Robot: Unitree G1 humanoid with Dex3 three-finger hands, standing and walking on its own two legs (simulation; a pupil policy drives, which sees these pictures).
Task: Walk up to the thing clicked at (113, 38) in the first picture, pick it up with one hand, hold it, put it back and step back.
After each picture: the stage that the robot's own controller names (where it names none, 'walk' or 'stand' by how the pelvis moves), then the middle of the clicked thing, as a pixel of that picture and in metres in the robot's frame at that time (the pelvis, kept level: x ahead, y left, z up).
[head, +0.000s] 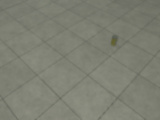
stand; (114, 40) +1.46 -0.33 -0.72
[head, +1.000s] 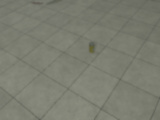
walk; (91, 47) +1.38 +0.04 -0.69
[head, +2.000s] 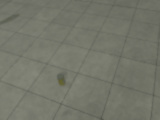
walk; (61, 79) +0.88 +0.31 -0.71
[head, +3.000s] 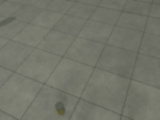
walk; (60, 108) +0.53 +0.26 -0.70
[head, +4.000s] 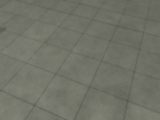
stand; out of the picture +0.37 +0.24 -0.71
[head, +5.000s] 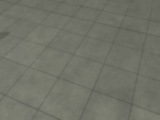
stand; out of the picture +0.35 +0.23 -0.72
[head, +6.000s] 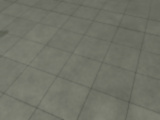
stand; out of the picture +0.36 +0.24 -0.72
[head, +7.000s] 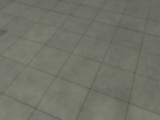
stand; out of the picture +0.35 +0.24 -0.73
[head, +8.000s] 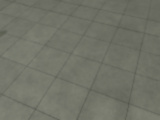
go down; out of the picture +0.35 +0.24 -0.73
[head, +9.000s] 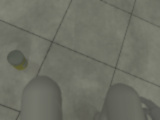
go down; (18, 60) +0.41 +0.30 -0.32
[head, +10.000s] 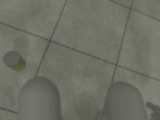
go down; (15, 61) +0.39 +0.32 -0.30
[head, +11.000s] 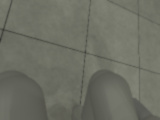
close in; out of the picture +0.36 +0.35 -0.22
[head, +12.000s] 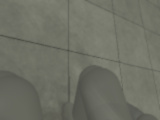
close; out of the picture +0.37 +0.35 -0.21
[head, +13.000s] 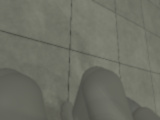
lift; out of the picture +0.35 +0.35 -0.22
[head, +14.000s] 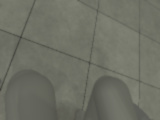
lift; out of the picture +0.29 +0.30 -0.17
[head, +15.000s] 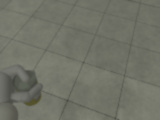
lift; (28, 89) +0.32 +0.20 +0.01
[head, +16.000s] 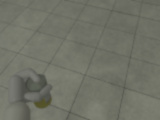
hold; (39, 92) +0.33 +0.17 -0.01
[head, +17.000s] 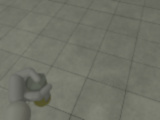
hold; (39, 90) +0.33 +0.18 +0.00
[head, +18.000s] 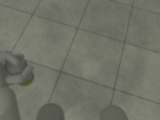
crouch; (20, 71) +0.38 +0.24 -0.08
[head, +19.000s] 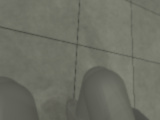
lower; out of the picture +0.37 +0.33 -0.23
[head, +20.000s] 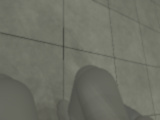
lower; out of the picture +0.37 +0.36 -0.22
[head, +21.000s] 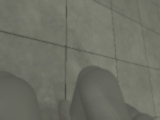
lower; out of the picture +0.37 +0.36 -0.22
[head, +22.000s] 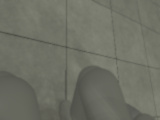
lower; out of the picture +0.36 +0.35 -0.22
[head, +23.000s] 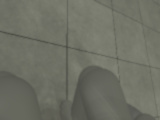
loosen; out of the picture +0.36 +0.35 -0.22
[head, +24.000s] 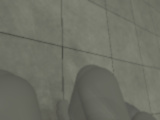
withdraw; out of the picture +0.35 +0.34 -0.22
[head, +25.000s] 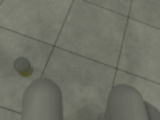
walk; (24, 67) +0.40 +0.30 -0.31
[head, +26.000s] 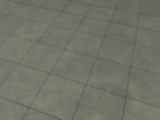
stand; out of the picture +0.34 +0.23 -0.65
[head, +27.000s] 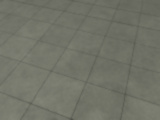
stand; out of the picture +0.37 +0.24 -0.66
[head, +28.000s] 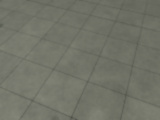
stand; out of the picture +0.37 +0.25 -0.68
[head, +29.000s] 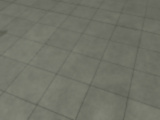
walk; out of the picture +0.38 +0.24 -0.72
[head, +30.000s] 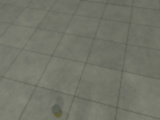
walk; (57, 111) +0.47 +0.28 -0.70
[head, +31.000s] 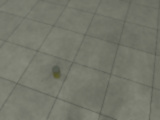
walk; (56, 72) +0.73 +0.24 -0.69
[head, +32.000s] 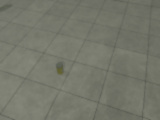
stand; (59, 68) +0.96 +0.27 -0.70
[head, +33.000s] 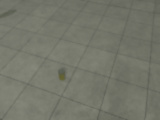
stand; (61, 74) +0.94 +0.25 -0.72
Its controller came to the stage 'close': yes
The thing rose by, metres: 0.71
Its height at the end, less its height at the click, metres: +0.00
